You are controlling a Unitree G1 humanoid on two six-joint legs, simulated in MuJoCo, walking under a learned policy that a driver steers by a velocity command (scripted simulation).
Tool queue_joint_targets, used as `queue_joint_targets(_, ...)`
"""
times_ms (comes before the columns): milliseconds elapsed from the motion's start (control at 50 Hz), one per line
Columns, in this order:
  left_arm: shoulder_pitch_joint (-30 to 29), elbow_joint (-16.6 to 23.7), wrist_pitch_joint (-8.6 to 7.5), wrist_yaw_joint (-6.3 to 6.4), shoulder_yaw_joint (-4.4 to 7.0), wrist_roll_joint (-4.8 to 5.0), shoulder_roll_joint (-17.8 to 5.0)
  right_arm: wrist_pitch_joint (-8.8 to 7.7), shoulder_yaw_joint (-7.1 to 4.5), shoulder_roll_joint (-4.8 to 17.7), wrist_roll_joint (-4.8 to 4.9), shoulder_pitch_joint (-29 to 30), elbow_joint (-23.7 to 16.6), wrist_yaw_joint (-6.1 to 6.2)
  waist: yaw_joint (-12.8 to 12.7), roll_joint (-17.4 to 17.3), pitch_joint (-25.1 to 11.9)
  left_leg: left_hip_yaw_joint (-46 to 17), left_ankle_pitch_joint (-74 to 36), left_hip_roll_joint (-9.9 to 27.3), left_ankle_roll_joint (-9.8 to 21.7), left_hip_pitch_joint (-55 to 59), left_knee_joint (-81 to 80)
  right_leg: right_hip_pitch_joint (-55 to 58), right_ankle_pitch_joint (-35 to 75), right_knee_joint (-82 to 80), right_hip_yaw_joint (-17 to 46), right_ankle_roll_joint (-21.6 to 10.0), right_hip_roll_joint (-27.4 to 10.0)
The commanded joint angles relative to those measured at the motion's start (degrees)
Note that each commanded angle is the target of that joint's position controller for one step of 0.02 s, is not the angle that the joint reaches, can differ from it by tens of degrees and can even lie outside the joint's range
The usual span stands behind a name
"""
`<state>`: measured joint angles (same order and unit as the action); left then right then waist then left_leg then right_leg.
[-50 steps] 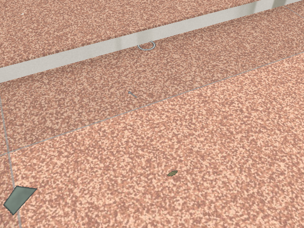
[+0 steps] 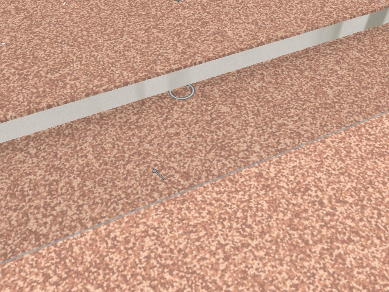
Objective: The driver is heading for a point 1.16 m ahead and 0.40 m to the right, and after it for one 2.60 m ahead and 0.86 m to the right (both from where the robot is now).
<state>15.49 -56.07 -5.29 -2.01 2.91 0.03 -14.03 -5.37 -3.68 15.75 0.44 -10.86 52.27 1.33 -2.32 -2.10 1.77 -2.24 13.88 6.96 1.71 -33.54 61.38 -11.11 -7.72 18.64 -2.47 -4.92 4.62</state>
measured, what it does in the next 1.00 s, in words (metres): walks ahead, turning right: left foot, then right foot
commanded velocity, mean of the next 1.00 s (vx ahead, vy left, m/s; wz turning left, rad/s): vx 0.50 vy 0.00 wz -0.51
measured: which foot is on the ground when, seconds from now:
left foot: up 0.00-0.28, down 0.30-0.80, up 0.82-1.00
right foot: down 0.00-0.30, up 0.32-0.80, down 0.82-1.00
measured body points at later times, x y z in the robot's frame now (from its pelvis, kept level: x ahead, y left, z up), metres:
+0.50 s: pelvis +0.28 +0.05 +0.00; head +0.31 +0.05 +0.45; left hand +0.45 +0.30 -0.12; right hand +0.30 -0.24 -0.12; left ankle +0.32 +0.15 -0.74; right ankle +0.25 -0.10 -0.66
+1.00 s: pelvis +0.51 -0.11 +0.00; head +0.54 -0.14 +0.44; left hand +0.75 +0.08 -0.11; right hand +0.49 -0.42 -0.11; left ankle +0.62 +0.05 -0.66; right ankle +0.50 -0.17 -0.74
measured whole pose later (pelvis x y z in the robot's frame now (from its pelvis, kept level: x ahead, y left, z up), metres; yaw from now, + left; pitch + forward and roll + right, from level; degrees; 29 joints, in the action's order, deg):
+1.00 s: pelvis +0.51 -0.11 +0.00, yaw -34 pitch +1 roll +1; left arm 16.0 -41.8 -2.6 -1.5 4.3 0.5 -15.8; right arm -6.5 -3.5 17.4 -0.1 -7.7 46.1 0.0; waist -1.2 -1.3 3.3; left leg -2.9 17.7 6.0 -1.1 -31.8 62.9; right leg -15.3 -9.5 23.8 1.2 -6.3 5.8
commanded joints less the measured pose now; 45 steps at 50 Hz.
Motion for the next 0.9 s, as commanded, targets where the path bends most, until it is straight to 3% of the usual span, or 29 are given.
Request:
queue_joint_targets(20, -2.2, 3.8, -1.05, 1.41, 1.58, 0.26, -8.8, -0.01, -0.88, 3.5, -0.82, 0.6, -3.7, 0.42, 2.4, 4.3, 1.6, -1.7, -8.4, 1.6, -2.2, -3.6, -10.0, -2.5, 0.0, -13.6, 16.1, -10.1, -15.5)
queue_joint_targets(100, 2.5, 3.3, -0.25, 2.54, 1.97, 0.87, -9.9, -0.72, -0.17, 2.2, -0.37, 10.0, -6.2, -0.63, -0.4, 4.7, 1.8, -0.2, -19.6, -2.2, -3.6, 0.6, -26.0, -2.4, 2.8, -11.9, 12.8, -7.4, -13.0)
queue_joint_targets(180, 6.9, 2.4, 0.69, 2.94, 2.18, 1.64, -9.7, -1.35, 0.21, 3.2, 0.48, 16.1, -8.5, -1.80, -2.1, 5.3, 2.0, -1.4, -19.3, -3.9, -3.8, 2.6, -32.8, 2.5, 0.9, -7.4, 15.8, -6.7, -14.6)
queue_joint_targets(240, 6.6, 3.0, 1.54, 3.34, 2.91, 1.52, -10.8, -2.15, -0.49, 6.1, 0.71, 14.3, -8.7, -2.19, 0.1, 7.1, 0.7, -1.9, -13.3, -4.4, -2.6, 8.0, -35.7, 5.8, 2.6, -2.2, 19.3, -5.4, -16.5)
queue_joint_targets(260, 6.1, 3.4, 1.79, 3.34, 2.92, 1.44, -10.4, -2.38, -1.05, 7.2, 0.68, 10.5, -7.8, -2.06, 2.3, 7.6, -1.1, -1.1, -11.0, -4.8, -1.5, 13.4, -36.9, 5.5, 6.0, 1.4, 19.4, -4.6, -15.5)
queue_joint_targets(280, 5.6, 4.2, 1.82, 3.17, 2.33, 1.12, -8.6, -2.71, -2.22, 9.6, 0.24, 2.7, -6.0, -1.66, 5.9, 6.6, -6.3, -1.6, -9.6, -3.7, 0.6, 24.7, -37.0, 2.9, 9.6, 10.5, 17.5, -3.0, -11.9)
queue_joint_targets(300, 5.3, 6.2, 1.80, 2.95, 1.08, -0.06, -5.0, -2.76, -3.22, 13.4, -0.58, -7.4, -4.8, -1.19, 9.6, 0.1, -16.2, -11.2, -6.4, 6.5, 4.0, 40.9, -35.2, -5.6, -0.1, 27.9, 13.1, -0.9, -7.0)
queue_joint_targets(320, 12.9, 8.1, 0.74, 2.65, -0.33, 1.39, 0.2, -1.83, -4.16, 17.6, -0.89, -10.8, -3.2, -1.47, 5.5, -19.0, -22.6, -37.1, 4.0, 19.0, 12.9, 57.7, -41.4, -26.7, -25.9, 46.1, 6.9, 2.4, 0.3)
queue_joint_targets(340, 11.4, 7.2, 0.52, 2.90, 0.97, 2.70, -6.5, -1.74, -2.55, 10.7, -0.67, -8.9, -4.3, -1.70, 6.6, -12.7, -19.5, -39.6, 12.2, 17.7, 12.1, 54.6, -44.3, -32.7, -25.5, 54.0, 11.3, 2.4, -4.1)
queue_joint_targets(360, 6.1, 8.2, 0.62, 3.01, 2.01, 2.90, -9.9, -1.80, -1.43, 6.7, -0.47, -5.2, -5.3, -1.65, 7.1, -7.1, -11.9, -29.0, 9.4, 15.1, 9.1, 47.3, -44.8, -34.3, -20.1, 54.8, 10.9, 2.1, -6.3)
queue_joint_targets(380, 4.0, 8.5, 0.93, 3.25, 2.17, 2.51, -9.2, -1.72, -0.97, 5.8, -0.71, -1.7, -5.6, -1.75, 5.6, -3.1, -7.9, -21.5, 2.0, 12.5, 7.7, 40.0, -45.8, -32.0, -15.3, 53.6, 9.6, 2.5, -8.7)
queue_joint_targets(400, 2.6, 9.0, 1.17, 3.24, 2.45, 1.82, -8.5, -1.52, -0.62, 4.3, -0.86, 0.4, -5.4, -1.79, 4.7, -2.8, -4.8, -16.5, -2.9, 10.3, 7.2, 34.9, -47.4, -30.7, -12.2, 50.9, 9.5, 2.9, -10.1)
queue_joint_targets(420, 2.8, 9.4, 1.66, 2.89, 2.63, 1.82, -7.3, -1.52, -0.46, 4.0, -1.34, 1.3, -5.1, -1.69, 3.3, -4.3, -3.5, -12.3, -5.6, 9.1, 6.7, 31.3, -49.1, -28.1, -10.2, 49.2, 9.5, 3.0, -11.5)
queue_joint_targets(480, 1.2, 11.6, 3.07, 2.22, 2.29, 1.93, -4.4, -1.93, -1.08, 5.1, -1.06, 0.9, -3.9, -1.48, 2.5, -3.2, -1.6, -5.4, -12.1, 8.7, 8.2, 28.1, -52.4, -28.2, -7.1, 45.9, 8.1, 3.7, -12.7)
queue_joint_targets(560, -3.5, 14.5, 3.39, 1.40, 1.94, 1.48, -4.0, -1.66, -1.91, 7.4, -1.04, 0.1, -3.0, -0.88, 3.0, -1.4, -0.1, 2.3, -17.1, 8.3, 8.5, 28.7, -54.2, -29.7, 2.5, 34.7, 7.3, 4.4, -12.7)
queue_joint_targets(620, -9.5, 16.7, 3.02, 0.17, 1.36, 1.29, -3.5, -1.09, -2.22, 8.8, -0.63, -1.2, -2.7, -0.49, 5.0, -0.7, 1.5, 7.7, -17.9, 7.6, 7.5, 29.4, -54.5, -27.5, 8.9, 25.7, 3.9, 3.9, -11.7)
queue_joint_targets(700, -15.6, 20.1, 3.21, -1.09, 1.18, 1.31, -4.1, 0.24, -2.81, 10.6, 0.43, -4.8, -1.5, -0.40, 6.4, -0.6, 3.3, 11.0, -21.5, 9.6, 6.1, 36.0, -51.8, -27.8, 6.2, 19.5, 1.1, 2.0, -10.4)
queue_joint_targets(740, -15.3, 21.2, 3.40, -1.51, 1.78, 1.27, -5.4, 1.07, -3.22, 12.0, 0.87, -4.7, -1.6, -0.30, 4.8, -1.7, 2.1, 12.9, -34.2, 10.2, 5.0, 38.6, -46.8, -24.3, 1.0, 18.0, -1.4, 0.0, -8.0)
queue_joint_targets(760, -13.1, 21.1, 3.59, -1.51, 2.41, 1.21, -6.6, 1.50, -3.50, 12.9, 1.11, -4.5, -1.8, -0.16, 3.2, -2.9, 0.1, 13.8, -44.1, 10.1, 4.5, 39.2, -42.1, -20.1, -2.1, 18.1, -3.1, -1.2, -5.9)
queue_joint_targets(780, -7.6, 20.0, 3.75, -1.40, 3.53, 1.35, -8.5, 2.05, -3.68, 13.6, 1.24, -4.1, -2.0, -0.02, -0.2, -3.3, -3.1, 14.9, -51.6, 9.4, 3.8, 38.5, -33.7, -12.7, -3.7, 17.2, -4.6, -2.7, -3.3)
queue_joint_targets(800, 2.1, 17.4, 3.95, -0.79, 5.42, 1.53, -11.5, 2.35, -3.34, 13.0, 1.24, -3.6, -2.4, 0.15, -5.3, -1.9, -8.0, 16.3, -50.3, 7.2, 1.9, 32.9, -21.2, 1.5, -0.5, 13.7, -4.6, -4.9, -0.9)
queue_joint_targets(820, 10.4, 15.4, 4.63, 0.64, 7.32, 1.73, -16.9, 1.96, -2.06, 9.6, -0.75, -5.1, -3.7, 0.10, -7.4, 6.7, -13.2, 16.5, -25.9, 4.3, -0.9, 17.1, -2.3, 19.0, -0.2, 12.8, 9.7, -8.6, -9.4)
queue_joint_targets(840, 7.0, 16.7, 3.77, 0.53, 7.27, 1.79, -21.8, -0.05, 0.39, 2.1, -1.86, -9.6, -7.2, -0.91, 0.3, 18.1, -19.6, 7.0, 21.2, -7.8, -3.6, -6.3, 15.1, 34.5, -11.8, 4.6, 43.7, -19.7, -22.4)
queue_joint_targets(860, 8.9, 17.7, 2.99, 0.13, 5.74, 1.31, -16.2, -2.28, -0.55, 7.7, 0.85, -1.5, -8.0, -1.67, -5.0, 10.0, -21.2, -2.6, 19.8, -6.6, -2.3, -12.7, 19.3, 34.4, -15.9, -2.5, 48.4, -18.6, -23.8)
queue_joint_targets(880, 6.4, 17.2, 2.10, 0.01, 4.90, 0.92, -13.6, -3.27, -1.01, 9.3, 2.41, 2.5, -9.5, -1.92, -4.4, 7.9, -12.6, -2.0, 13.7, -4.2, -0.9, -16.2, 17.1, 28.0, -11.0, -3.1, 40.1, -15.9, -22.2)
queue_joint_targets(900, 2.5, 17.7, 1.69, 0.06, 4.31, 1.10, -11.8, -3.60, -0.85, 8.7, 1.40, 2.1, -8.9, -1.43, -1.6, 3.0, -8.7, -2.2, 8.7, -1.7, -0.5, -12.8, 12.1, 19.3, -5.1, -2.8, 33.3, -13.8, -19.6)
